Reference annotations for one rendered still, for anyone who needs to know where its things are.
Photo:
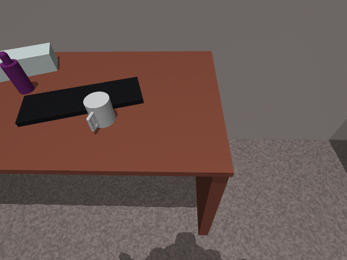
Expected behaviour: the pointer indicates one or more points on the desk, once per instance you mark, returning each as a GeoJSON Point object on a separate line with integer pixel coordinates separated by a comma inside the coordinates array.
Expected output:
{"type": "Point", "coordinates": [179, 130]}

